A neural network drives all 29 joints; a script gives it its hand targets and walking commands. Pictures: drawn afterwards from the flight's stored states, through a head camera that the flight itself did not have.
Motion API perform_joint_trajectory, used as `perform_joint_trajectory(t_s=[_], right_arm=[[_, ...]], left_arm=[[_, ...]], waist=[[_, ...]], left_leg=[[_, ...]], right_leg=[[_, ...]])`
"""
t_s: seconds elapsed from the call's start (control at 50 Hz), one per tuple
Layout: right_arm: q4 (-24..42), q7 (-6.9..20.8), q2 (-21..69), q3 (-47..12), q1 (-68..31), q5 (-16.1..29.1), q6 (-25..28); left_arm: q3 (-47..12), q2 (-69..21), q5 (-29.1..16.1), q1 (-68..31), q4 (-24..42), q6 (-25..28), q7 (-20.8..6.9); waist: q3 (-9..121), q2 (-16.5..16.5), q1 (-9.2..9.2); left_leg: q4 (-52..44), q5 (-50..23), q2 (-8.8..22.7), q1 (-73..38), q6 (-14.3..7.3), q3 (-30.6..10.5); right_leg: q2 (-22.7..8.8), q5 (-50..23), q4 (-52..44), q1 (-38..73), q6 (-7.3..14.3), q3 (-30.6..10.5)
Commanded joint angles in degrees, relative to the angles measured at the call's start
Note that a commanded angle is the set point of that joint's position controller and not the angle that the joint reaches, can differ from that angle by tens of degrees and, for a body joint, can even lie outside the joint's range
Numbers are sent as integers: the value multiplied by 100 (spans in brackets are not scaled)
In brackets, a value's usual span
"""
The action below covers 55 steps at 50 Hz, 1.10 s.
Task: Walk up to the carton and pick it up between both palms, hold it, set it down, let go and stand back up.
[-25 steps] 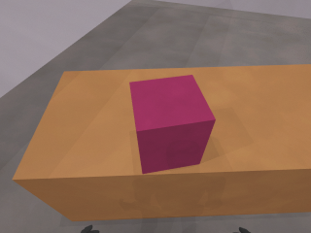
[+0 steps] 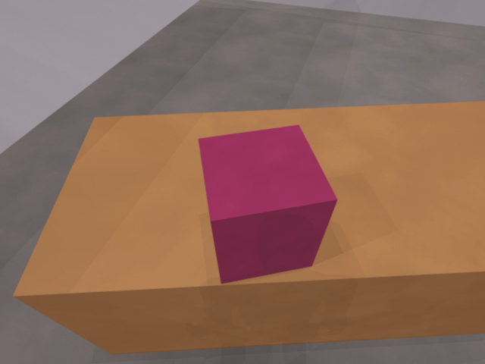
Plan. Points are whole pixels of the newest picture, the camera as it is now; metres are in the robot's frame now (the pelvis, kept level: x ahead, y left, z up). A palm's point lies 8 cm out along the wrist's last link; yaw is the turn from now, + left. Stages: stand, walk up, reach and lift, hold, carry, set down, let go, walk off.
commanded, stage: stand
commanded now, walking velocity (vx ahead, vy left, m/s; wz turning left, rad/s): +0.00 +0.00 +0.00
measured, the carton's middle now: (258, 206) +0.42 -0.01 -0.03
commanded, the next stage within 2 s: none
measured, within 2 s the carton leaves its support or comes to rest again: neither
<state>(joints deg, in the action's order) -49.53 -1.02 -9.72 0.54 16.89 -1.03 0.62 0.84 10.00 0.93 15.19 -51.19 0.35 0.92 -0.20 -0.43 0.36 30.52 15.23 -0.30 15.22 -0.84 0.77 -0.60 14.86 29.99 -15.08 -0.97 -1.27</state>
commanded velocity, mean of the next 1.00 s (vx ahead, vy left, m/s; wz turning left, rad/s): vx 0.00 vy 0.00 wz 0.00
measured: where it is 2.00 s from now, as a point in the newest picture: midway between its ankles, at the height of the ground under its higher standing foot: outside the picture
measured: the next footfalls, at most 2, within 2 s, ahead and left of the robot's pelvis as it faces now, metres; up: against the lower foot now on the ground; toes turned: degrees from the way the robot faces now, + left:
none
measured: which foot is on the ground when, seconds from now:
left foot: down 0.00-1.00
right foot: down 0.00-1.00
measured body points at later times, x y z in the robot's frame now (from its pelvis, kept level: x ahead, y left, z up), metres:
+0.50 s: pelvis +0.01 +0.00 +0.01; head +0.02 -0.01 +0.46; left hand +0.02 +0.22 -0.15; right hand +0.02 -0.23 -0.15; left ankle +0.01 +0.11 -0.73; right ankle +0.01 -0.13 -0.73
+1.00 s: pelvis +0.00 -0.01 +0.01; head +0.01 -0.02 +0.46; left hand -0.01 +0.21 -0.15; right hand -0.03 -0.22 -0.16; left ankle +0.01 +0.11 -0.73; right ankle +0.01 -0.13 -0.73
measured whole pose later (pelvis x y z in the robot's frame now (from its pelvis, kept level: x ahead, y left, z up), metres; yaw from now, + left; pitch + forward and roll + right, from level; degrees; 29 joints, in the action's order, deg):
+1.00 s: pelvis +0.00 -0.01 +0.01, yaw +0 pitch -2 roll +0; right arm -65.5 -2.3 -6.9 0.0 18.9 -0.7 0.5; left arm 0.3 7.5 0.5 17.0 -66.3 0.3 2.1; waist -2.3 0.4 0.0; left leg 24.7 12.8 0.3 9.6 0.1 0.6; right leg -0.1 13.0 25.4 -10.1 -0.2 -1.1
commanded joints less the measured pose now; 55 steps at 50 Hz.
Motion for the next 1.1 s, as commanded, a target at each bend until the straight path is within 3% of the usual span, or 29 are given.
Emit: perform_joint_trajectory(t_s=[0.0,0.02,0.04,0.08,0.1,0.12,0.18,0.22,0.26,0.3,0.38,0.42,0.44,0.5,0.52,0.56,0.66,0.7,0.74,0.78,0.8,0.84,0.86,0.9,0.98,1.02,1.04,1.06,1.08], right_arm=[[-1,-54,-511,129,214,12,101],[-81,-67,-648,166,368,52,97],[-157,-77,-553,150,400,53,100],[-179,-68,-581,130,286,29,113],[-160,-85,-659,142,60,12,112],[-196,-81,-557,128,82,33,117],[-438,-83,-463,99,388,8,85],[-506,-83,-493,144,314,26,51],[-515,-105,-475,155,276,32,10],[-678,-97,-494,164,540,42,13],[-749,-89,-540,172,312,49,32],[-894,-74,-358,126,499,52,29],[-959,-88,-272,113,436,36,5],[-1081,-109,-356,85,488,5,-35],[-1111,-119,-298,100,494,11,-17],[-1103,-117,-245,65,386,53,26],[-1318,-152,-258,50,585,54,32],[-1361,-139,-224,31,587,28,-1],[-1357,-126,-185,8,465,24,-21],[-1423,-123,-172,36,572,26,12],[-1470,-123,-112,25,712,47,26],[-1511,-125,-30,-26,679,62,50],[-1589,-144,-207,5,662,37,23],[-1504,-159,-185,-1,553,16,9],[-1580,-155,-254,21,622,42,30],[-1618,-147,-94,-23,674,34,-1],[-1628,-150,65,-78,621,26,-37],[-1644,-145,-81,-9,719,25,-75],[-1662,-139,-84,-17,763,15,-84]], left_arm=[[185,574,-21,344,-10,62,41],[132,432,-8,289,-20,29,51],[157,441,-45,168,18,21,59],[131,469,-40,255,-131,33,77],[145,488,-62,207,-142,14,85],[183,599,-39,167,-198,26,94],[150,416,-49,439,-418,27,102],[133,338,-36,207,-464,2,112],[139,391,-46,361,-571,13,89],[141,523,-1,290,-664,20,109],[79,364,-34,290,-821,38,94],[114,447,-52,224,-810,43,117],[64,288,-59,440,-959,49,124],[45,320,-62,208,-951,37,109],[62,349,-7,343,-1036,38,118],[18,245,-61,598,-1124,26,134],[46,263,-55,492,-1204,9,107],[29,175,-63,613,-1299,4,122],[-6,183,-63,594,-1352,9,123],[-13,129,-39,482,-1376,37,136],[-14,153,-83,385,-1321,34,141],[29,270,-29,382,-1409,11,140],[3,233,-30,516,-1417,8,125],[-1,230,-39,560,-1486,23,142],[-36,94,-36,639,-1553,-20,148],[-43,2,-75,702,-1495,-33,161],[-74,32,-91,772,-1547,-30,151],[-84,23,-34,709,-1545,-31,161],[-61,118,0,705,-1520,-27,159]], waist=[[-113,257,-106],[-128,19,-42],[-40,241,-53],[97,70,-84],[-300,327,-146],[-187,51,-63],[-288,355,-93],[-363,334,-35],[-466,-342,-83],[-270,15,8],[-303,-284,7],[-153,9,51],[-321,157,-43],[-557,100,44],[-398,-41,35],[-181,166,-100],[-572,-55,-42],[-703,191,-69],[-581,96,-60],[-360,236,-22],[-357,-70,4],[-490,-120,2],[-509,243,-69],[-467,-161,-31],[-550,-161,-22],[-704,426,-75],[-890,103,-152],[-749,-13,16],[-689,75,-18]], left_leg=[[-720,-790,435,149,-147,-489],[-820,-547,409,255,-162,-515],[-850,-634,392,151,-163,-535],[-780,-816,447,-176,-194,-527],[-925,-667,493,48,-201,-631],[-796,-874,454,-226,-180,-543],[-839,-957,437,-287,-175,-504],[-966,-639,441,0,-206,-580],[-902,-608,436,-279,-203,-550],[-910,-576,443,-291,-168,-503],[-929,-661,446,-406,-213,-486],[-892,-739,396,-513,-133,-398],[-873,-721,408,-507,-111,-364],[-906,-759,400,-303,-87,-356],[-895,-796,434,-456,-109,-385],[-888,-975,490,-584,-154,-325],[-990,-687,462,-254,-76,-375],[-1067,-420,460,-69,-106,-451],[-996,-539,432,-441,-64,-336],[-970,-758,451,-510,-92,-305],[-1041,-570,429,-286,-75,-360],[-1072,-687,445,-275,-86,-399],[-1025,-658,433,-333,-52,-355],[-1017,-782,456,-500,-71,-365],[-1115,-457,462,-220,-104,-390],[-1096,-298,417,-59,-52,-341],[-1128,-268,404,-117,-41,-308],[-1050,-253,363,-285,-17,-257],[-1035,-288,377,-332,-34,-225]], right_leg=[[-343,-832,-486,319,250,-302],[-293,-723,-476,425,246,-266],[-300,-765,-483,510,271,-253],[-331,-772,-556,375,320,-314],[-270,-716,-536,151,230,-263],[-327,-847,-594,146,218,-270],[-367,-844,-640,205,237,-348],[-307,-714,-660,328,164,-255],[-306,-496,-840,36,203,-262],[-351,-573,-815,278,228,-243],[-340,-680,-840,146,217,-263],[-390,-618,-896,253,269,-359],[-410,-589,-955,138,274,-371],[-381,-621,-909,95,243,-348],[-421,-777,-906,337,284,-342],[-404,-1073,-805,352,299,-330],[-333,-685,-906,413,201,-286],[-337,-463,-927,361,222,-331],[-371,-304,-1101,99,287,-437],[-383,-802,-931,291,290,-367],[-309,-708,-954,437,251,-320],[-345,-668,-951,443,256,-292],[-329,-668,-924,385,253,-368],[-351,-720,-982,226,272,-351],[-304,-475,-962,382,242,-266],[-354,-415,-970,406,238,-382],[-369,-101,-1133,59,273,-455],[-318,159,-1184,-12,281,-498],[-354,68,-1169,-13,276,-427]])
